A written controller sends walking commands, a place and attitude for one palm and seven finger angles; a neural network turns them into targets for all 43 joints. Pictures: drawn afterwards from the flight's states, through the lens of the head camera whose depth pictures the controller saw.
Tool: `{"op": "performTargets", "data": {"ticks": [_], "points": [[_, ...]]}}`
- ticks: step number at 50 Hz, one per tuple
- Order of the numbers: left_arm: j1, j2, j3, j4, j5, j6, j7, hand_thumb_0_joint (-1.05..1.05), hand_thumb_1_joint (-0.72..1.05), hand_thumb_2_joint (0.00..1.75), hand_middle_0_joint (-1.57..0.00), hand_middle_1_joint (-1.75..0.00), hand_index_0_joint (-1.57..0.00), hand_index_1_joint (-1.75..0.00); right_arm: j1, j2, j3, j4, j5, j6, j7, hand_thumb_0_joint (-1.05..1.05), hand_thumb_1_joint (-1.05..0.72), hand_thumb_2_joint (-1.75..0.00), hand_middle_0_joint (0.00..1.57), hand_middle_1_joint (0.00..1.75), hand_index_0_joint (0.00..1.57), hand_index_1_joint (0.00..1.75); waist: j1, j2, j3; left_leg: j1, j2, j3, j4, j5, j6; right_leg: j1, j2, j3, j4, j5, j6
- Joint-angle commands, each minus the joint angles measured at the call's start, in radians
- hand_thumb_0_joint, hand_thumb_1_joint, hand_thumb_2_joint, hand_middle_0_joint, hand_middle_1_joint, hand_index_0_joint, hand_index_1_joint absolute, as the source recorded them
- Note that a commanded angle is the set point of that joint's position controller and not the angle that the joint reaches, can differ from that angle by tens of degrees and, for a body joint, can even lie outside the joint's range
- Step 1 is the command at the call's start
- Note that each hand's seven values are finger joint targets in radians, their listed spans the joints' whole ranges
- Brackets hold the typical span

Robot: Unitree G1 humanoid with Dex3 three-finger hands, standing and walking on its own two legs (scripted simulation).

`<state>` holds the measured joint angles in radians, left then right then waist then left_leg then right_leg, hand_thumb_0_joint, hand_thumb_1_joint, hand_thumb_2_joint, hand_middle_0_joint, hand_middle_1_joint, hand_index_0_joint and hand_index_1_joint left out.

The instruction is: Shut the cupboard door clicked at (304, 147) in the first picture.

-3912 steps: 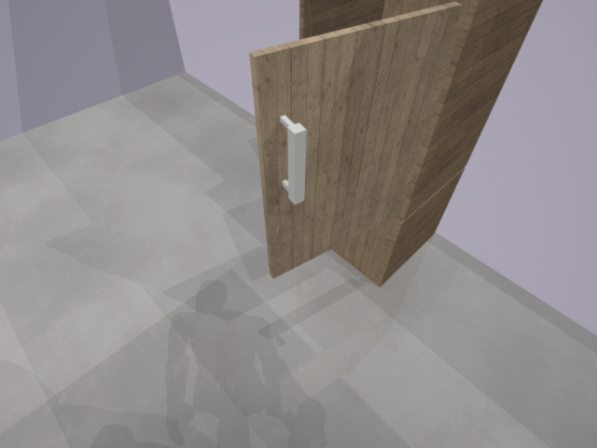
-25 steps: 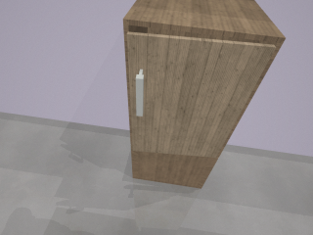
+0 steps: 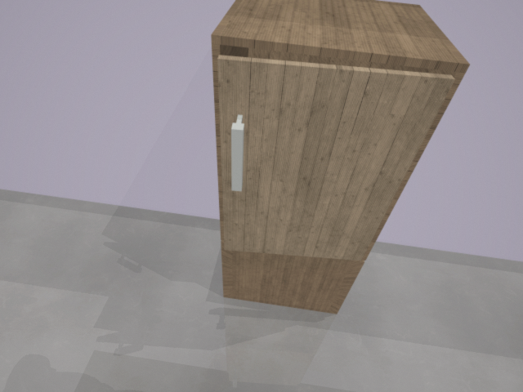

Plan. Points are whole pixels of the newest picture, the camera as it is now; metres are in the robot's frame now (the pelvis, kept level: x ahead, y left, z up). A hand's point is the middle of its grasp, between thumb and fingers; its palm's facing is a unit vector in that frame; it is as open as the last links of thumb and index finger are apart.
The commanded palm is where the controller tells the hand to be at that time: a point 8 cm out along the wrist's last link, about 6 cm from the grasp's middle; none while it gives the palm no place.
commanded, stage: look again from close up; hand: left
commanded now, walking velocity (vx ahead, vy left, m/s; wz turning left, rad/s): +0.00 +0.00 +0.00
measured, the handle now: (238, 153) +0.57 +0.10 +0.05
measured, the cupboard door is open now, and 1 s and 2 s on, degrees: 4 4 4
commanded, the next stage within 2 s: shuffle to correct the standing spot in 0.10 s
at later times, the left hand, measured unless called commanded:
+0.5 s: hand out of the picture -0.16 +0.19 -0.21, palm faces +0.05 -0.99 -0.12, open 7.4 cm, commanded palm none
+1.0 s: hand out of the picture +0.05 +0.17 -0.15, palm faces -0.16 -0.98 -0.14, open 7.4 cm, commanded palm none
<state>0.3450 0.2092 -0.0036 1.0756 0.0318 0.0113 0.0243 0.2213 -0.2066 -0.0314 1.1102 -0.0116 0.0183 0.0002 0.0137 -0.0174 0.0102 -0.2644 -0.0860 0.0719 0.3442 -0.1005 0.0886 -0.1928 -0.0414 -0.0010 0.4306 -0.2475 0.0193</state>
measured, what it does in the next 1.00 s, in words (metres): steps on the spot: left foot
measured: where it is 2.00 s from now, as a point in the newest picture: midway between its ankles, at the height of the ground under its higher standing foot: outside the picture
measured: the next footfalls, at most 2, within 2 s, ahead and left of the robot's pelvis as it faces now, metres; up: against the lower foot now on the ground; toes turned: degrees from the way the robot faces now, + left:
left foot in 0.52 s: -0.02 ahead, +0.12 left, +0.00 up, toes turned +0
right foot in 1.10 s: -0.04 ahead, -0.19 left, +0.00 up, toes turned -5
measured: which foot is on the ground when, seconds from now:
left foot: down 0.00-0.34, up 0.36-0.50, down 0.52-1.00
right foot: down 0.00-0.50, up 0.52-1.00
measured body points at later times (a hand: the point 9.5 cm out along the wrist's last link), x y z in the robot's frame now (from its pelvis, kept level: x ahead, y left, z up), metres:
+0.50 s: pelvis -0.07 +0.03 -0.02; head -0.10 +0.07 +0.43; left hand -0.16 +0.24 -0.20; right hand -0.01 -0.21 -0.14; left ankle -0.07 +0.11 -0.72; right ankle +0.03 -0.16 -0.73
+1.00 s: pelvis -0.09 +0.00 +0.01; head -0.07 +0.03 +0.46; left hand +0.06 +0.22 -0.14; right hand -0.24 -0.20 -0.12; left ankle -0.06 +0.12 -0.74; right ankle -0.07 -0.18 -0.69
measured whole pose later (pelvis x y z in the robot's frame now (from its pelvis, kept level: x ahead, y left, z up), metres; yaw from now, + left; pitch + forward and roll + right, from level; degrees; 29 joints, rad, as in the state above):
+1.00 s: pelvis -0.09 +0.00 +0.01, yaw -3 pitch +2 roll -3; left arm 0.12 0.24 0.06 0.94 0.02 0.07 -0.05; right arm 0.52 -0.13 -0.05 1.10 -0.05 -0.02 -0.03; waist -0.13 -0.02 0.00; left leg -0.23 0.08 0.03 0.33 -0.14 0.01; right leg -0.42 -0.07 -0.04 0.71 -0.30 0.04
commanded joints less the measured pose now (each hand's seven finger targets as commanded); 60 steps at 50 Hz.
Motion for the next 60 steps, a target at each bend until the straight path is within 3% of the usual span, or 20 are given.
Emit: {"op": "performTargets", "data": {"ticks": [1, 11, 15, 17, 18, 19, 20, 21, 24, 25, 26, 28, 32, 38, 48, 52, 53, 54, 56, 60], "points": [[0.117, 0.109, 0.027, -0.009, -0.001, -0.008, 0.01, 0.0, 0.9, 0.9, -0.2, -0.3, -0.2, -0.3, -0.002, -0.15, -0.03, -0.048, 0.003, -0.013, -0.016, 0.0, -0.9, -0.9, 0.2, 0.3, 0.2, 0.3, 0.002, 0.013, 0.059, -0.013, 0.167, -0.202, -0.161, -0.4, -0.08, -0.074, -0.036, 0.062, -0.09, -0.179, -0.043], [0.213, 0.071, 0.045, 0.021, 0.002, 0.023, 0.007, 0.0, 0.9, 0.9, -0.2, -0.3, -0.2, -0.3, -0.015, -0.144, -0.039, -0.047, -0.002, 0.005, -0.021, 0.0, -0.9, -0.9, 0.2, 0.3, 0.2, 0.3, 0.031, 0.05, 0.053, -0.125, 0.178, -0.187, -0.211, -0.551, -0.104, 0.006, 0.03, -0.02, 0.044, -0.182, -0.035], [0.454, 0.014, 0.067, 0.072, -0.001, 0.066, 0.005, 0.0, 0.9, 0.9, -0.2, -0.3, -0.2, -0.3, -0.107, -0.133, -0.046, -0.091, -0.011, 0.035, -0.022, 0.0, -0.9, -0.9, 0.2, 0.3, 0.2, 0.3, 0.126, 0.061, 0.035, -0.408, 0.177, -0.093, -0.175, -0.654, -0.129, 0.238, 0.088, -0.102, 0.222, -0.172, -0.049], [0.464, 0.065, 0.077, 0.036, 0.007, 0.065, 0.016, 0.0, 0.9, 0.9, -0.2, -0.3, -0.2, -0.3, -0.172, -0.052, -0.046, -0.154, 0.0, 0.055, -0.014, 0.0, -0.9, -0.9, 0.2, 0.3, 0.2, 0.3, 0.148, -0.271, 0.128, -0.375, -0.011, 0.075, 0.441, -0.489, -0.158, -0.079, -0.114, 0.221, -0.211, -0.532, -0.162], [0.216, 0.089, 0.06, -0.046, 0.005, 0.047, 0.028, 0.0, 0.9, 0.9, -0.2, -0.3, -0.2, -0.3, -0.11, -0.003, -0.059, -0.168, 0.003, 0.073, -0.019, 0.0, -0.9, -0.9, 0.2, 0.3, 0.2, 0.3, 0.013, -0.351, 0.152, -0.14, 0.004, -0.06, 0.959, -0.352, -0.136, -0.566, -0.348, 0.533, -0.459, -0.697, -0.24], [-0.122, 0.115, 0.071, -0.136, -0.003, 0.019, 0.044, 0.0, 0.9, 0.9, -0.2, -0.3, -0.2, -0.3, 0.049, -0.037, -0.075, -0.144, 0.0, 0.084, -0.012, 0.0, -0.9, -0.9, 0.2, 0.3, 0.2, 0.3, -0.16, -0.326, 0.097, 0.042, 0.093, -0.228, 1.201, -0.238, -0.119, -0.816, -0.365, 0.529, -0.464, -0.608, -0.228], [-0.331, 0.12, 0.071, -0.185, 0.011, -0.004, 0.048, 0.0, 0.9, 0.9, -0.2, -0.3, -0.2, -0.3, 0.265, -0.027, -0.075, -0.084, -0.004, 0.06, -0.009, 0.0, -0.9, -0.9, 0.2, 0.3, 0.2, 0.3, -0.271, -0.241, 0.016, 0.202, 0.112, -0.177, 1.158, -0.26, -0.104, -0.831, -0.274, 0.277, -0.352, -0.459, -0.14], [-0.324, 0.128, 0.075, -0.193, 0.022, -0.012, 0.044, 0.0, 0.9, 0.9, -0.2, -0.3, -0.2, -0.3, 0.372, -0.005, -0.057, -0.059, -0.005, 0.04, -0.009, 0.0, -0.9, -0.9, 0.2, 0.3, 0.2, 0.3, -0.275, -0.131, 0.0, 0.169, 0.101, -0.067, 0.875, -0.363, -0.09, -0.622, -0.174, 0.126, -0.245, -0.344, -0.087], [-0.1, 0.065, 0.073, -0.113, 0.006, 0.013, 0.012, 0.0, 0.9, 0.9, -0.2, -0.3, -0.2, -0.3, 0.37, 0.016, -0.029, -0.048, -0.012, -0.014, -0.021, 0.0, -0.9, -0.9, 0.2, 0.3, 0.2, 0.3, -0.139, 0.239, 0.195, 0.121, 0.093, -0.004, 0.078, -0.434, -0.105, -0.518, -0.034, 0.02, 0.344, -0.376, -0.093], [-0.053, 0.003, 0.075, -0.12, -0.001, 0.017, -0.007, 0.0, 0.9, 0.9, -0.2, -0.3, -0.2, -0.3, 0.371, -0.037, -0.04, -0.055, -0.023, -0.025, -0.04, 0.0, -0.9, -0.9, 0.2, 0.3, 0.2, 0.3, -0.133, 0.393, 0.195, 0.079, 0.29, -0.347, -0.069, -0.577, -0.066, -0.634, 0.053, -0.009, 0.648, -0.258, -0.033], [-0.067, 0.005, 0.083, -0.17, -0.006, 0.023, -0.024, 0.0, 0.9, 0.9, -0.2, -0.3, -0.2, -0.3, 0.29, -0.139, -0.049, -0.094, -0.027, -0.032, -0.061, 0.0, -0.9, -0.9, 0.2, 0.3, 0.2, 0.3, -0.08, 0.282, 0.179, -0.108, 0.492, -0.655, -0.25, -0.807, 0.046, -0.644, 0.024, 0.091, 0.799, -0.194, -0.013], [-0.05, 0.057, 0.102, -0.169, 0.013, 0.041, -0.033, 0.0, 0.9, 0.9, -0.2, -0.3, -0.2, -0.3, 0.06, -0.158, -0.044, -0.156, -0.025, -0.045, -0.063, 0.0, -0.9, -0.9, 0.2, 0.3, 0.2, 0.3, 0.023, 0.183, 0.15, -0.281, 0.504, -0.751, -0.297, -0.892, 0.054, -0.583, -0.011, 0.135, 0.93, -0.021, -0.002], [0.016, 0.041, 0.091, -0.112, 0.005, 0.03, -0.041, 0.0, 0.9, 0.9, -0.2, -0.3, -0.2, -0.3, 0.116, -0.095, -0.045, -0.104, -0.021, -0.071, -0.063, 0.0, -0.9, -0.9, 0.2, 0.3, 0.2, 0.3, 0.026, 0.14, 0.103, -0.134, 0.337, -0.422, -0.193, -0.598, 0.007, -0.526, 0.013, 0.088, 0.875, 0.112, 0.012], [-0.165, 0.035, 0.081, -0.182, 0.004, 0.022, -0.051, 0.0, 0.9, 0.9, -0.2, -0.3, -0.2, -0.3, 0.343, -0.054, -0.05, -0.038, -0.027, -0.071, -0.066, 0.0, -0.9, -0.9, 0.2, 0.3, 0.2, 0.3, -0.081, 0.118, 0.118, 0.097, 0.381, -0.416, -0.227, -0.535, 0.016, -0.588, -0.013, 0.05, 0.649, 0.072, 0.019], [-0.305, 0.04, 0.065, -0.229, -0.011, 0.019, -0.076, 0.0, 0.9, 0.9, -0.2, -0.3, -0.2, -0.3, 0.33, -0.147, -0.064, -0.045, -0.039, -0.049, -0.041, 0.0, -0.9, -0.9, 0.2, 0.3, 0.2, 0.3, -0.109, 0.209, 0.063, 0.027, 0.376, -0.325, -0.223, -0.44, 0.034, -0.268, -0.017, -0.055, 0.236, -0.09, 0.017], [-0.118, 0.059, 0.078, -0.153, -0.022, 0.009, -0.065, 0.0, 0.9, 0.9, -0.2, -0.3, -0.2, -0.3, 0.263, -0.149, -0.07, -0.047, -0.036, -0.034, -0.034, 0.0, -0.9, -0.9, 0.2, 0.3, 0.2, 0.3, -0.022, 0.171, -0.014, -0.093, 0.278, -0.244, -0.066, -0.393, -0.025, 0.112, 0.049, -0.132, -0.072, -0.034, 0.0], [-0.035, 0.097, 0.086, -0.115, -0.022, 0.002, -0.05, 0.0, 0.9, 0.9, -0.2, -0.3, -0.2, -0.3, 0.254, -0.103, -0.065, -0.05, -0.029, -0.035, -0.03, 0.0, -0.9, -0.9, 0.2, 0.3, 0.2, 0.3, 0.011, 0.107, -0.022, -0.246, 0.231, -0.2, 0.049, -0.38, -0.053, 0.295, -0.003, -0.081, -0.111, -0.022, -0.03], [0.069, 0.16, 0.099, -0.081, -0.014, -0.008, -0.032, 0.0, 0.9, 0.9, -0.2, -0.3, -0.2, -0.3, 0.235, -0.025, -0.046, -0.07, -0.015, -0.038, -0.028, 0.0, -0.9, -0.9, 0.2, 0.3, 0.2, 0.3, 0.059, -0.103, -0.043, -0.472, 0.138, -0.059, 0.315, -0.457, -0.096, 0.46, -0.224, 0.154, -0.187, -0.23, -0.105], [0.025, 0.185, 0.095, -0.092, -0.016, -0.018, -0.018, 0.0, 0.9, 0.9, -0.2, -0.3, -0.2, -0.3, 0.137, -0.03, -0.045, -0.125, -0.023, -0.033, -0.018, 0.0, -0.9, -0.9, 0.2, 0.3, 0.2, 0.3, 0.036, -0.157, 0.04, -0.545, 0.162, -0.047, 0.677, -0.445, -0.086, 0.214, -0.363, 0.332, -0.319, -0.438, -0.2], [-0.094, 0.033, 0.073, -0.093, -0.002, -0.053, -0.007, 0.0, 0.9, 0.9, -0.2, -0.3, -0.2, -0.3, 0.159, 0.001, -0.053, -0.104, -0.029, -0.017, 0.002, 0.0, -0.9, -0.9, 0.2, 0.3, 0.2, 0.3, -0.063, -0.1, 0.116, -0.342, 0.214, -0.004, 0.682, -0.243, -0.109, -0.006, -0.231, 0.058, -0.257, -0.079, -0.157]]}}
